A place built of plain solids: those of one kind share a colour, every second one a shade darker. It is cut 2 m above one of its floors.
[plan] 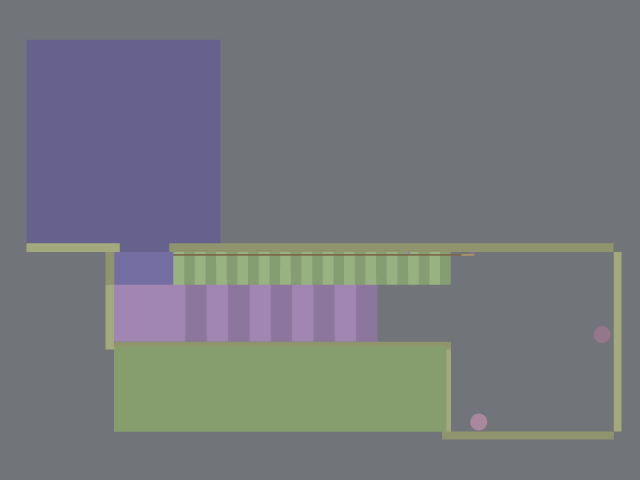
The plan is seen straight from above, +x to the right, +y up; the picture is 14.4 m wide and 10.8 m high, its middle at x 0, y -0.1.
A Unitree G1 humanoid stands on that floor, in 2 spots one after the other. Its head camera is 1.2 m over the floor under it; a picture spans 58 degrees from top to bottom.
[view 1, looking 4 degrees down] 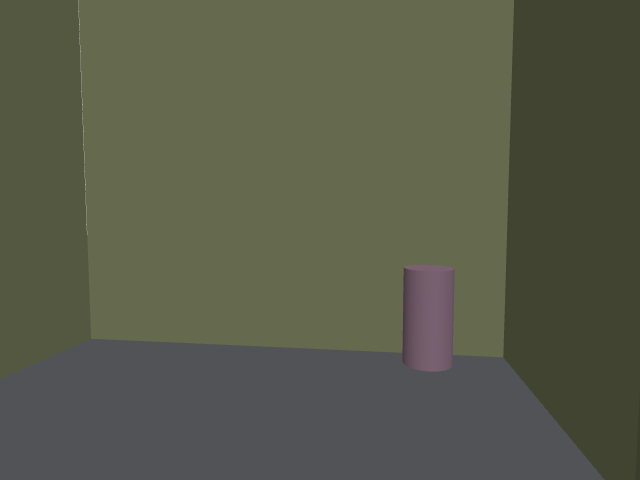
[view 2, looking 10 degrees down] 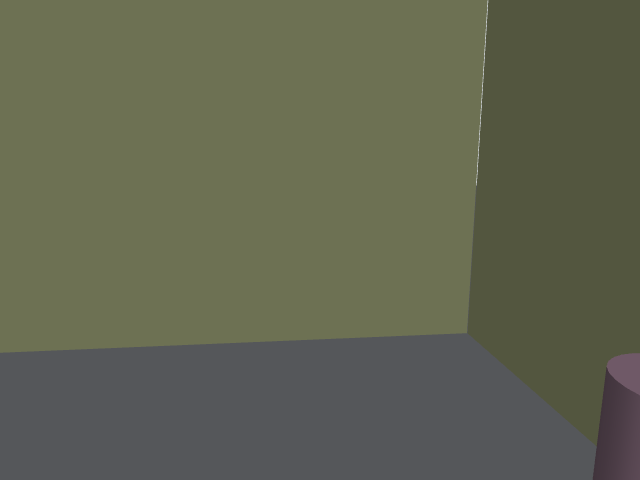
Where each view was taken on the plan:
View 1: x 3.94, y -0.78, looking -82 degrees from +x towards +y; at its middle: wall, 3.67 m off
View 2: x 5.25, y -3.19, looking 84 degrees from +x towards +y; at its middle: wall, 2.88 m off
